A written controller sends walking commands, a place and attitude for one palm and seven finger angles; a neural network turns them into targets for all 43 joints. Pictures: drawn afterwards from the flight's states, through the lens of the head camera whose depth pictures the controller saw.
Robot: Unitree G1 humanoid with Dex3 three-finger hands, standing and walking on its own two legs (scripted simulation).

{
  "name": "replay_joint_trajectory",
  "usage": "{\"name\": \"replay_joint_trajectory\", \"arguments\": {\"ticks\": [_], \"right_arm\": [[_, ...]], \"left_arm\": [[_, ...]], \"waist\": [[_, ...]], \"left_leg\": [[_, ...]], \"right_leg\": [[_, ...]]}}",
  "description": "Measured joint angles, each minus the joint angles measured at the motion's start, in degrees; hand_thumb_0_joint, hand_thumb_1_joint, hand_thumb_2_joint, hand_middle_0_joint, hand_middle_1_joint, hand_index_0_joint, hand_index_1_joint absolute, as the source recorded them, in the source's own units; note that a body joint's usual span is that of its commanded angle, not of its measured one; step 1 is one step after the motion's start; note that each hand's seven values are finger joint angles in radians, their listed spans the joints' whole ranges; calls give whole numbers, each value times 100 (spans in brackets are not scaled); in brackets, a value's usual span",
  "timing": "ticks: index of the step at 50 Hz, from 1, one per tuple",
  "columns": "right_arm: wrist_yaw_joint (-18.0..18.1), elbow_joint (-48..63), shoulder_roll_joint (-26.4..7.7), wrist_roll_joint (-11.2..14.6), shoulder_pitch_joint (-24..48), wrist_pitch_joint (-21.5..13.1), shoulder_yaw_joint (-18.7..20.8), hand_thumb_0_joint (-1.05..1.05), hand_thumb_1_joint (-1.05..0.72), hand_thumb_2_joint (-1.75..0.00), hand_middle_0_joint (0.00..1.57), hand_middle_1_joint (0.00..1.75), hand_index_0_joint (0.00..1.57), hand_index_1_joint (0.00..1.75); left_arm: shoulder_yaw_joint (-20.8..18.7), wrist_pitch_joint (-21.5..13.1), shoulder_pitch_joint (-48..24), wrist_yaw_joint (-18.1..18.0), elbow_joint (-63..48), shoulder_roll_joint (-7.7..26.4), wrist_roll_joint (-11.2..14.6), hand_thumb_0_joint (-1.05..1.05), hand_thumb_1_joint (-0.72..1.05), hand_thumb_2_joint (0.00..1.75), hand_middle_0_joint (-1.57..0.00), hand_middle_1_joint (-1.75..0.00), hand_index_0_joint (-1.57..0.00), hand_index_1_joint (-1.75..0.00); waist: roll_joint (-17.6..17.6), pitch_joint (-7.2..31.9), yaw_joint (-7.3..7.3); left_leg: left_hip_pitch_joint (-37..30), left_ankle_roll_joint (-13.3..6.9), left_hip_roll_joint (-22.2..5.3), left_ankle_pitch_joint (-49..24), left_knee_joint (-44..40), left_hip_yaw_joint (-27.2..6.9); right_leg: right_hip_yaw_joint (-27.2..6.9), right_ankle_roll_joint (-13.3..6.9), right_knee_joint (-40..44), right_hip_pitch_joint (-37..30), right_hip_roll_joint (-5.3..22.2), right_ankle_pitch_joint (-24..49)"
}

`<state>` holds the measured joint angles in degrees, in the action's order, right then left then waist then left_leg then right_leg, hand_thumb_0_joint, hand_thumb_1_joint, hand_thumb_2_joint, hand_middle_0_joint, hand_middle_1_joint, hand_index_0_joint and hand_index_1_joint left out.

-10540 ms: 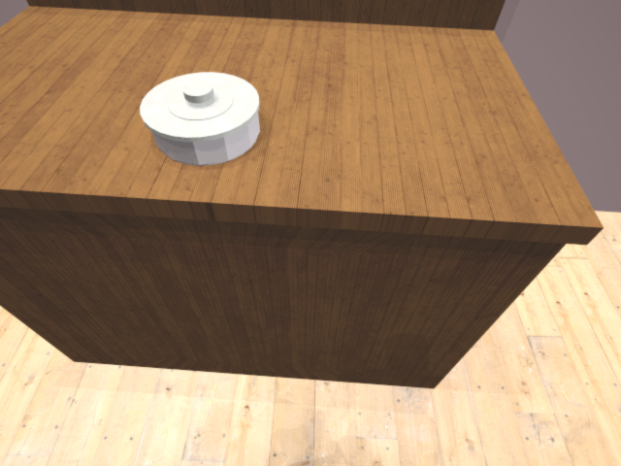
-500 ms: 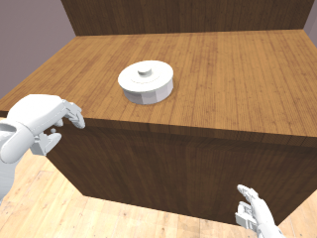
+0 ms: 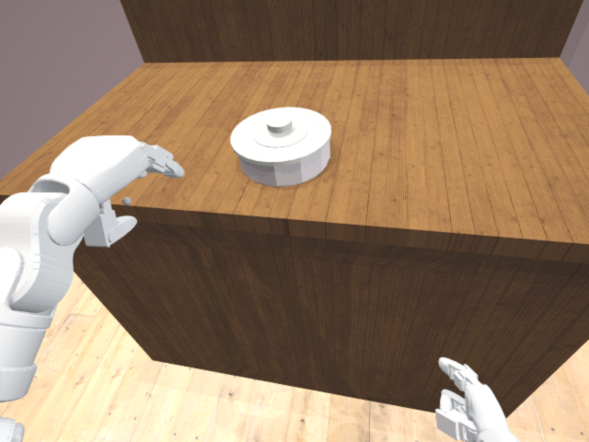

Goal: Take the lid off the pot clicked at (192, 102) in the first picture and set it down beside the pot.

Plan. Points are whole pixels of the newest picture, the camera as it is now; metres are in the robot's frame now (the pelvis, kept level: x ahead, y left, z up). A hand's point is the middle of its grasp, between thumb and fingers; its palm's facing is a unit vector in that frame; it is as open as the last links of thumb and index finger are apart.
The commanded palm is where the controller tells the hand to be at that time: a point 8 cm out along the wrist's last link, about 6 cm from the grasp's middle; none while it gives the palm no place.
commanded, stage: move the open hand above the knob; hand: left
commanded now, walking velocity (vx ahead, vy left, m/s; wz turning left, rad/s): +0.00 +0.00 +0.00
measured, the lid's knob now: (279, 123) +0.59 +0.10 +0.15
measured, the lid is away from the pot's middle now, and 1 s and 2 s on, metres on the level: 0.00 0.00 0.00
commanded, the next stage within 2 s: none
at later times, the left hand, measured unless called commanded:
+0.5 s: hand (187, 135) +0.42 +0.19 +0.24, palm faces -0.09 -0.01 -1.00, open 10.3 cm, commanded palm +0.39 +0.18 +0.28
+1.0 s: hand (246, 128) +0.48 +0.13 +0.21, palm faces -0.24 +0.02 -0.97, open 10.3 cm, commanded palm +0.47 +0.14 +0.28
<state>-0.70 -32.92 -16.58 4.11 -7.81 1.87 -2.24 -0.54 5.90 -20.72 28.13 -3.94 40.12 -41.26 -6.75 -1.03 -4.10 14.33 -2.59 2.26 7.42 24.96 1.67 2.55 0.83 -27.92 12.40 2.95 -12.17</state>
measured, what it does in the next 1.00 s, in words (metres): shifts its weight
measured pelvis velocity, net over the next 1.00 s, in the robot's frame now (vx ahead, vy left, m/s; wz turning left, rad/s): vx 0.06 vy -0.02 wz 0.01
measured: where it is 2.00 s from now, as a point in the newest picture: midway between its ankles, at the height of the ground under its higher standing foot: outside the picture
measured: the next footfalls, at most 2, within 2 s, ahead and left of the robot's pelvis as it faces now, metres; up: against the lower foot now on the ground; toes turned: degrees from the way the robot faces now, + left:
none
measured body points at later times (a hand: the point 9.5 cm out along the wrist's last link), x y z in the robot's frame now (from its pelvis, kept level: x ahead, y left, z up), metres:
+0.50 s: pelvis +0.02 -0.02 +0.00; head +0.02 -0.07 +0.45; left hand +0.42 +0.18 +0.29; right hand +0.21 -0.24 -0.11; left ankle +0.07 +0.09 -0.74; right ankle +0.04 -0.13 -0.74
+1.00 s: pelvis +0.06 -0.02 +0.00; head +0.07 -0.06 +0.45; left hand +0.49 +0.12 +0.26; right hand +0.22 -0.26 -0.12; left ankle +0.07 +0.09 -0.74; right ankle +0.04 -0.13 -0.74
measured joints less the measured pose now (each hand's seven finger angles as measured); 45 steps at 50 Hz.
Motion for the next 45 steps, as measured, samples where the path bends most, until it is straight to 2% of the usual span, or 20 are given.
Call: {"name": "replay_joint_trajectory", "arguments": {"ticks": [3, 6, 9, 11, 14, 16, 18, 22, 25, 27, 29, 31, 34, 37, 41, 45], "right_arm": [[70, -88, 37, -35, 83, -34, -65, 1, -90, -90, 20, 30, 19, 30], [131, -183, 95, -92, 186, -58, -134, 1, -90, -90, 20, 30, 20, 30], [95, -218, 126, -77, 197, -3, -132, 1, -90, -90, 20, 30, 20, 30], [21, -201, 113, -44, 139, 64, -108, 1, -90, -90, 20, 30, 20, 30], [-63, -165, 62, 1, 57, 159, -91, 1, -90, -90, 20, 30, 20, 30], [-64, -179, 36, -13, 62, 185, -114, 1, -90, -90, 20, 30, 20, 30], [-11, -227, 30, -55, 106, 176, -150, 1, -90, -90, 20, 30, 20, 30], [86, -311, 20, -115, 114, 95, -156, 1, -90, -90, 20, 30, 20, 30], [18, -303, -26, -75, 33, 177, -90, 1, -90, -90, 20, 30, 20, 30], [-50, -259, -84, -27, -40, 277, -54, 1, -90, -90, 20, 30, 19, 30], [-87, -221, -145, 15, -82, 374, -24, 1, -90, -90, 20, 30, 19, 30], [-75, -218, -182, 20, -76, 419, -11, 1, -90, -90, 20, 30, 19, 30], [30, -289, -178, -38, 24, 355, -39, 1, -90, -90, 20, 30, 19, 30], [138, -347, -127, -69, 53, 232, -45, 1, -90, -90, 20, 30, 19, 30], [68, -348, -82, -9, -2, 307, -19, 1, -90, -90, 20, 30, 19, 30], [-66, -270, -99, 19, -92, 483, 2, 1, -90, -90, 20, 30, 19, 30]], "left_arm": [[508, -97, -272, -28, 58, -136, -134, 0, -41, 166, -86, -9, -86, -8], [697, -204, -696, -89, 336, -3, -261, 0, -41, 165, -86, -9, -86, -8], [598, -31, -1202, -145, 885, 7, -297, 0, -41, 165, -86, -9, -86, -8], [575, 213, -1428, -117, 1168, -134, -331, 0, -41, 164, -86, -9, -86, -8], [807, 463, -1479, -57, 1215, -432, -363, 0, -41, 164, -86, -9, -85, -8], [1026, 438, -1398, 9, 1122, -566, -428, 0, -41, 164, -85, -9, -85, -8], [1204, 309, -1424, 55, 1111, -554, -484, 0, -41, 164, -86, -9, -85, -8], [1175, 192, -1913, 35, 1551, -340, -490, 0, -41, 164, -86, -9, -86, -8], [879, 455, -2276, 38, 2069, -368, -444, 0, -41, 164, -86, -9, -86, -8], [840, 674, -2317, 103, 2233, -431, -463, 0, -41, 164, -86, -9, -85, -8], [1016, 829, -2244, 190, 2205, -521, -503, 0, -41, 164, -85, -9, -85, -8], [1250, 826, -2132, 283, 2039, -630, -536, 0, -40, 164, -85, -9, -85, -8], [1433, 574, -2140, 358, 1868, -656, -486, 0, -40, 164, -86, -9, -85, -8], [1439, 385, -2572, 292, 2203, -585, -486, 0, -40, 164, -86, -9, -86, -8], [1324, 699, -3267, 169, 3177, -701, -557, 0, -40, 164, -86, -9, -86, -8], [1562, 978, -3232, 245, 3147, -861, -686, 0, -40, 164, -85, -9, -85, -8]], "waist": [[42, -54, 0], [68, -68, 51], [55, -14, 76], [37, 45, 71], [16, 87, 67], [11, 80, 104], [26, 46, 162], [39, 35, 263], [21, 127, 289], [4, 191, 284], [-6, 204, 282], [10, 166, 293], [67, 73, 359], [129, 69, 408], [161, 193, 431], [132, 253, 435]], "left_leg": [[-12, -8, 40, 6, 22, -29], [23, 4, 38, 8, 42, -54], [78, 25, 20, 7, 37, -65], [99, 32, 19, 5, 10, -71], [107, 35, 29, 25, 4, -83], [98, 38, 29, 58, 20, -82], [83, 49, 21, 93, 36, -73], [72, 87, -15, 133, 25, -76], [99, 113, -36, 144, -12, -75], [116, 123, -46, 166, -19, -70], [125, 126, -52, 203, 7, -81], [112, 127, -50, 241, 37, -100], [79, 133, -52, 289, 73, -121], [58, 150, -55, 311, 57, -133], [123, 165, -59, 310, 1, -126], [188, 148, -55, 343, 6, -108]], "right_leg": [[-14, -27, -86, 2, 12, -72], [-28, -42, -98, 27, -12, -69], [-21, -36, -75, 74, -30, -53], [-17, -32, -56, 98, -32, -53], [-6, -29, -73, 111, -22, -92], [-8, -33, -95, 107, -22, -128], [-18, -44, -128, 104, -30, -168], [-19, -74, -118, 99, -67, -203], [-22, -98, -90, 135, -90, -218], [-28, -103, -87, 158, -100, -239], [-17, -107, -96, 154, -106, -272], [1, -113, -113, 129, -105, -310], [21, -127, -139, 85, -108, -361], [32, -140, -126, 63, -113, -386], [22, -150, -84, 138, -118, -388], [4, -135, -65, 197, -114, -405]]}}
